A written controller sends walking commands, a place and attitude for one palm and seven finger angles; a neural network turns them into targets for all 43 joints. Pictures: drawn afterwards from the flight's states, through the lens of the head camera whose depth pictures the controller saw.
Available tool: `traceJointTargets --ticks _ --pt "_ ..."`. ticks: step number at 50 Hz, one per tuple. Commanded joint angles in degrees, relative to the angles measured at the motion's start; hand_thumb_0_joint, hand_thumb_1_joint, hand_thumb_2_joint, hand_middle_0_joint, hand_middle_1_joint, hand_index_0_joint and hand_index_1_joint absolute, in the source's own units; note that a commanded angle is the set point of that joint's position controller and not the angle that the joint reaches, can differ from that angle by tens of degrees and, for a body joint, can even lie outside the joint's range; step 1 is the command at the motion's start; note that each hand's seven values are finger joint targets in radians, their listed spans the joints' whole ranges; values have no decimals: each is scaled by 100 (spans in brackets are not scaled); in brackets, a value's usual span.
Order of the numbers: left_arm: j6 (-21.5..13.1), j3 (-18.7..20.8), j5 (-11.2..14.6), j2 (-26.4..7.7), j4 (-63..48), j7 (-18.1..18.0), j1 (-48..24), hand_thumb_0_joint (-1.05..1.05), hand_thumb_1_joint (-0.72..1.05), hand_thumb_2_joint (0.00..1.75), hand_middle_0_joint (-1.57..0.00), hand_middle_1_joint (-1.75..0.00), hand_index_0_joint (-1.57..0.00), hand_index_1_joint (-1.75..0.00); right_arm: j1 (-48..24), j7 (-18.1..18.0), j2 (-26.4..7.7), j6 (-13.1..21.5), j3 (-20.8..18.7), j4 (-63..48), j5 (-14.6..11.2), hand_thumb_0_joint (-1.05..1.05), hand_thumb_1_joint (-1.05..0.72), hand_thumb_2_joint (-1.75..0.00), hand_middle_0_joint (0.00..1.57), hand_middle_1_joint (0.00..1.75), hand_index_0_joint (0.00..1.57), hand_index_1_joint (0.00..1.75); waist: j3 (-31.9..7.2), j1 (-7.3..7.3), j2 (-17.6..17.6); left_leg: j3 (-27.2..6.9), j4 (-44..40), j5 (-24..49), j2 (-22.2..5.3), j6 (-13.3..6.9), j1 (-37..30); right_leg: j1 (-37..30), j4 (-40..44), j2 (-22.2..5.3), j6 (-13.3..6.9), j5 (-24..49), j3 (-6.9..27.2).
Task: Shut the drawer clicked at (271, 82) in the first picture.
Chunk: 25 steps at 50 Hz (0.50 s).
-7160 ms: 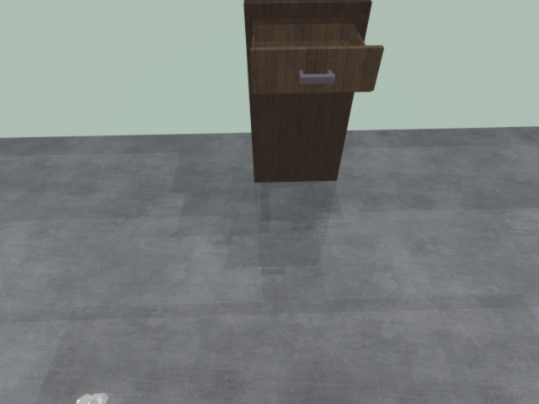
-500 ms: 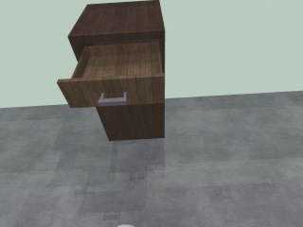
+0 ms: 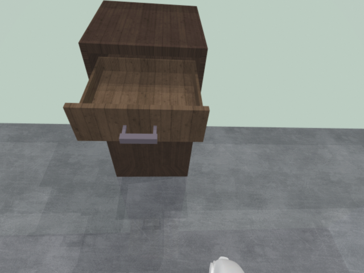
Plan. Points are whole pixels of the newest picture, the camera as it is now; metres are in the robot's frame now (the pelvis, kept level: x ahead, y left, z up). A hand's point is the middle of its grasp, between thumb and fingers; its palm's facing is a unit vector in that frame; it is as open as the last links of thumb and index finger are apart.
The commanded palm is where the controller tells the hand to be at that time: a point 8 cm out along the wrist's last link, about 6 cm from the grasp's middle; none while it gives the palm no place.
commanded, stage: take the last steps up to it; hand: left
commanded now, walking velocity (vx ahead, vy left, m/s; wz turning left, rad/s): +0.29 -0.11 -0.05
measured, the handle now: (139, 133) +0.49 +0.16 -0.01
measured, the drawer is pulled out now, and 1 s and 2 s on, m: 0.29 0.29 0.29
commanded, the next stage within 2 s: come to a stop and stand still in 0.42 s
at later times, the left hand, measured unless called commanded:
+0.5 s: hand (144, 252) +0.21 +0.10 -0.17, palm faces +0.04 -0.98 -0.21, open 7.2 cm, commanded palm none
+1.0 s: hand (141, 264) +0.18 +0.11 -0.18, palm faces +0.03 -0.97 -0.25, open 7.4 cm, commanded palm none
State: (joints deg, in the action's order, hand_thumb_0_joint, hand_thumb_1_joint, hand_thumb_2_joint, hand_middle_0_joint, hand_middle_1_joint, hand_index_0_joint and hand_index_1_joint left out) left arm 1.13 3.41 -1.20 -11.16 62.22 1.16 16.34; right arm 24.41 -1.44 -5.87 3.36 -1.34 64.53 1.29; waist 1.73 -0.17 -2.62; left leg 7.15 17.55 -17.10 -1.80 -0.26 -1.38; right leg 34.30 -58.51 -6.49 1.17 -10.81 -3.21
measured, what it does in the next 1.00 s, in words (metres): walks ahead: right foot, then left foot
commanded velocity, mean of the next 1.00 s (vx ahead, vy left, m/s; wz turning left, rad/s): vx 0.03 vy -0.04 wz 0.01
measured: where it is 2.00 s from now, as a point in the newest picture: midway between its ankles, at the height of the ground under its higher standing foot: outside the picture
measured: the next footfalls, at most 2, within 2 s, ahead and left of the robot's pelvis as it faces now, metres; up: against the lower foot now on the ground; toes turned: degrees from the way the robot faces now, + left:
right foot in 0.20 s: +0.22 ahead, -0.19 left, +0.00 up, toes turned -5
left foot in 0.62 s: +0.23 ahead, +0.01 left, +0.00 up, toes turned +2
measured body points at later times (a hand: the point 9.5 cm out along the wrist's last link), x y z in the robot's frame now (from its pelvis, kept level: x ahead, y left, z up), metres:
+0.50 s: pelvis +0.16 -0.08 -0.01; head +0.16 -0.08 +0.44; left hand +0.21 +0.16 -0.16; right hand +0.21 -0.32 -0.16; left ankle +0.20 +0.05 -0.70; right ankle +0.19 -0.16 -0.74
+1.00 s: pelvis +0.19 -0.08 -0.01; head +0.22 -0.09 +0.44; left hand +0.18 +0.16 -0.16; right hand +0.25 -0.31 -0.17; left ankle +0.23 +0.04 -0.74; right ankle +0.17 -0.18 -0.73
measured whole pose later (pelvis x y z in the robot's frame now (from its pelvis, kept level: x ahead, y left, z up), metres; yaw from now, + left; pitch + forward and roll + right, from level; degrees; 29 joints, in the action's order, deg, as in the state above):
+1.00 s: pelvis +0.19 -0.08 -0.01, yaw -2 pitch +0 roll +2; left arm 2.3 2.5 -1.2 -9.1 60.8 -2.2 17.0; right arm 8.7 -2.6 -8.8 -0.7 -2.9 60.3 1.0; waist 4.2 -1.4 -0.8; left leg 8.4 27.4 -11.2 -0.5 -1.5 15.7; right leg 17.4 -40.9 -2.7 0.1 -23.8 -2.3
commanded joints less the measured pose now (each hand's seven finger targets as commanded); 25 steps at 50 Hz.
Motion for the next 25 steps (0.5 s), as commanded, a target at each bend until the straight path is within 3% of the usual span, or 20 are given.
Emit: traceJointTargets --ticks 1,4,6,7,8,9,10,11,12,13,14,15,17,18,20,25 --pt "-148 -24 5 -39 -586 63 -887 0 90 90 -20 -30 -20 -30 561 -95 -893 118 -185 -90 20 0 -90 -90 20 30 20 30 933 231 989 -648 -667 2317 -1536 -782 235 661 824 -78 -38 169 -120" --pt "-179 -8 38 -74 -703 65 -1204 0 90 90 -20 -30 -20 -30 502 -83 -980 94 -230 -40 59 0 -90 -90 20 30 20 30 958 268 1160 -547 -525 2435 -1613 -716 433 19 1570 13 -171 84 -202" --pt "-223 36 34 -163 -642 58 -990 0 90 90 -20 -30 -20 -30 380 -79 -1095 61 -278 -36 68 0 -90 -90 20 30 20 30 806 121 1077 -503 -157 2841 -1646 -677 585 -809 1971 217 -284 -112 -355" --pt "-249 60 31 -236 -540 38 -628 0 90 90 -20 -30 -20 -30 332 -67 -1117 41 -283 -14 65 0 -90 -90 20 30 20 30 613 -51 1006 -406 314 3340 -1563 -618 660 -1404 2200 395 -335 -111 -502" --pt "-307 105 14 -354 -309 17 97 0 90 90 -20 -30 -20 -30 263 -56 -1125 24 -287 -16 32 0 -90 -90 20 30 20 30 214 -374 850 -220 1146 3514 -1348 -451 789 -2354 2562 545 -372 120 -613" --pt "-398 199 -18 -684 -32 -18 988 0 90 90 -20 -30 -20 -30 316 -7 -1058 27 -290 -13 -18 0 -90 -90 20 30 20 30 -420 -733 363 -77 2450 2905 -1024 -265 1436 -3722 2800 290 -497 233 -229" --pt "-461 355 -34 -1310 112 -104 1564 0 90 90 -20 -30 -20 -30 640 43 -592 45 -214 -137 -113 0 -90 -90 20 30 20 30 -1249 -811 -1269 215 4427 -342 -216 -24 2785 -4920 3359 -1374 -1042 703 1944" --pt "-438 328 95 -1496 123 -118 1723 0 90 90 -20 -30 -20 -30 217 21 -612 -3 -178 -355 -158 0 -90 -90 20 30 20 30 -1211 -780 -907 -438 5706 -1783 -2 -86 3161 -4458 4058 -1956 -1447 1258 2944" --pt "-427 287 85 -1363 -25 -158 1119 0 90 90 -20 -30 -20 -30 49 36 -573 -54 -235 -425 -143 0 -90 -90 20 30 20 30 -1025 -578 -746 -749 6085 -1388 -228 -130 3154 -3690 4304 -1856 -1425 452 2794" --pt "-406 218 72 -1084 -224 -181 457 0 90 90 -20 -30 -20 -30 -40 55 -607 -85 -249 -427 -79 0 -90 -90 20 30 20 30 -557 -362 -763 -805 6192 -980 -457 -123 3294 -3022 4461 -1682 -1379 -496 2510" --pt "-399 127 64 -776 -358 -211 -4 0 90 90 -20 -30 -20 -30 -181 71 -627 -134 -257 -411 -22 0 -90 -90 20 30 20 30 -143 -177 -325 -823 5974 -601 -637 -105 3136 -2248 4561 -1425 -1240 -844 1901" --pt "-419 57 34 -568 -434 -236 -280 0 90 90 -20 -30 -20 -30 -75 79 -538 -191 -238 -359 17 0 -90 -90 20 30 20 30 -55 48 -143 -755 5647 -398 -666 -55 2885 -1774 4661 -1240 -1127 -711 1394" --pt "-444 3 -4 -437 -437 -259 -430 0 90 90 -20 -30 -20 -30 182 93 -435 -293 -218 -291 39 0 -90 -90 20 30 20 30 -60 280 -285 -571 4869 -337 -648 58 2449 -1325 4736 -948 -1026 -284 726" --pt "-444 -13 -11 -395 -418 -256 -429 0 90 90 -20 -30 -20 -30 169 98 -373 -317 -196 -301 42 0 -90 -90 20 30 20 30 -1 313 -380 -477 4535 -302 -614 99 2311 -1128 4774 -880 -1019 -189 563" --pt "-435 -10 -10 -372 -399 -244 -292 0 90 90 -20 -30 -20 -30 -94 117 -316 -334 -170 -417 38 0 -90 -90 20 30 20 30 126 236 -312 -325 3873 -190 -545 158 2255 -1142 4897 -797 -1082 -287 539" --pt "-436 19 -5 -522 -205 -218 73 0 90 90 -20 -30 -20 -30 -804 155 -424 -220 -156 -642 6 0 -90 -90 20 30 20 30 110 -11 -253 -260 2492 -236 -414 159 2159 -1856 4841 -899 -1220 -417 843"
